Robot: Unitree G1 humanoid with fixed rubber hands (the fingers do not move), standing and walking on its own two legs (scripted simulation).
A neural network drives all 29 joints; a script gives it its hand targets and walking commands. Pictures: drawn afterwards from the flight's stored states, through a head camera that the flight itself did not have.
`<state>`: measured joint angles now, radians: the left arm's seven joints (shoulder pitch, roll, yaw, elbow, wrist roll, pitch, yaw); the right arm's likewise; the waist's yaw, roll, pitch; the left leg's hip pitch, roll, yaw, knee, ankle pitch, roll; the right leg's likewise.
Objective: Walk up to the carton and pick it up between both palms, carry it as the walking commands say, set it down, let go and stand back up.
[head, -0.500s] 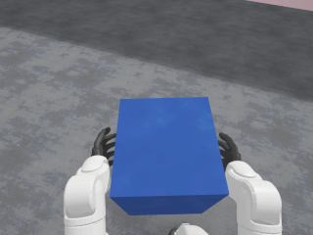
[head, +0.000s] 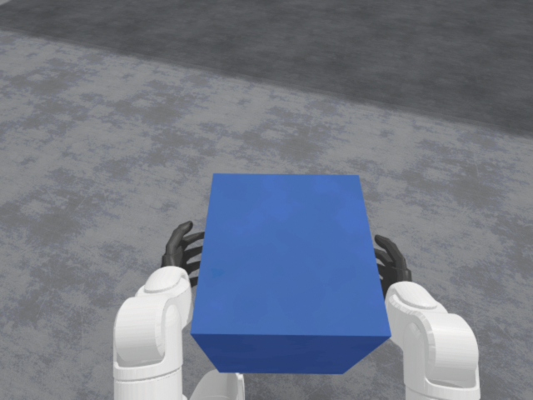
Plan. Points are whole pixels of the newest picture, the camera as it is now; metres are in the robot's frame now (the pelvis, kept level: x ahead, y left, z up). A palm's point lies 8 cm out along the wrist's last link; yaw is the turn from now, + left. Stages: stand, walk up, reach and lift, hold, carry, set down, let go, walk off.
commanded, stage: carry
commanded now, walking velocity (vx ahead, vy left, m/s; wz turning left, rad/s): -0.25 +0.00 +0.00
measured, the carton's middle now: (283, 282) +0.28 -0.01 +0.02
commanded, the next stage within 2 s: none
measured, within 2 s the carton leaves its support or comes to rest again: neither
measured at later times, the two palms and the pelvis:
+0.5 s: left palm out of the picture +0.05 +0.13 +0.08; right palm out of the picture +0.06 -0.16 +0.06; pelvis -0.20 -0.04 -0.01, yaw +0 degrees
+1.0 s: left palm out of the picture -0.16 +0.10 +0.07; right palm out of the picture -0.16 -0.19 +0.06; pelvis -0.40 -0.07 +0.00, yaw +1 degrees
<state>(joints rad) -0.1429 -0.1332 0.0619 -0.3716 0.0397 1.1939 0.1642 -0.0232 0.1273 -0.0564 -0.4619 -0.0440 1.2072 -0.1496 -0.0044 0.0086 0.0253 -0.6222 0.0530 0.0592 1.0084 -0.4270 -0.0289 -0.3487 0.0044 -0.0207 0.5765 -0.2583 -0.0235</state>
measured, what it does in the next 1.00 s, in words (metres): walks backwards: left foot, then right foot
